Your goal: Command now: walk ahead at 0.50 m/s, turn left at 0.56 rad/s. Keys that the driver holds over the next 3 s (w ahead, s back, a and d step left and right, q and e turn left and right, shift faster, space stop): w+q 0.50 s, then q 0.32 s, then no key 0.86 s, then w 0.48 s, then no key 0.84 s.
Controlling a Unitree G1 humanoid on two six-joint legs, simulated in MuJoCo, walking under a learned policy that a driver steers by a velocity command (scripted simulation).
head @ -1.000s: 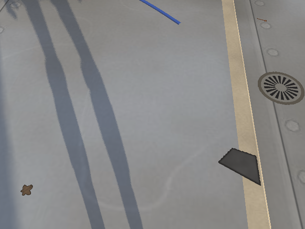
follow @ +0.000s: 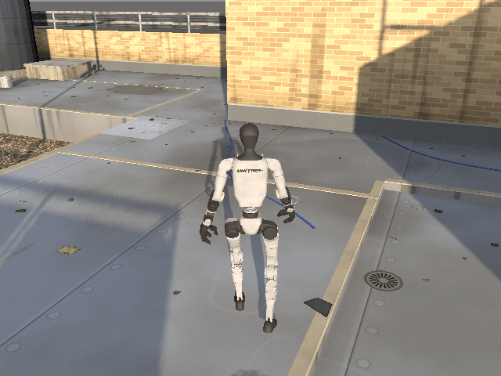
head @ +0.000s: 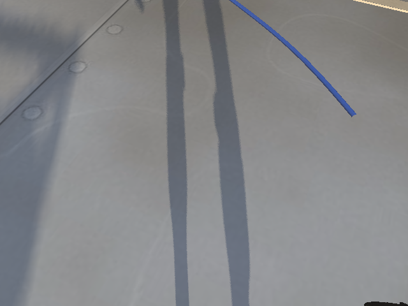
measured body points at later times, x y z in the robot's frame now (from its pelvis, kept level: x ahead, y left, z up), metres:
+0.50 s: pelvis +0.29 -0.02 +0.01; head +0.31 -0.01 +0.46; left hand +0.43 +0.28 -0.06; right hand +0.42 -0.29 -0.11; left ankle +0.12 +0.07 -0.67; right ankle +0.41 -0.10 -0.71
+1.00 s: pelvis +0.43 +0.06 +0.01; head +0.47 +0.11 +0.46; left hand +0.39 +0.37 -0.11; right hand +0.75 -0.05 -0.05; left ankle +0.46 +0.19 -0.71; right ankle +0.43 -0.10 -0.64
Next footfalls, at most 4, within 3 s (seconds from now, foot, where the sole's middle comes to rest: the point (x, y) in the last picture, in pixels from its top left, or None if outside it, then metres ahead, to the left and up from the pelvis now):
0.44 right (246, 302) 0.45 -0.09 -0.75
0.90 left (150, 286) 0.49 0.21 -0.75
1.24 right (223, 260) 0.58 -0.02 -0.75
2.38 right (153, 176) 0.91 0.25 -0.75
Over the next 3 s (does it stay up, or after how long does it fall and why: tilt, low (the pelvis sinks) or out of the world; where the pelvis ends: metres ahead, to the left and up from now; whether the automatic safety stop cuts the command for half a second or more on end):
stays up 0.79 0.30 0.02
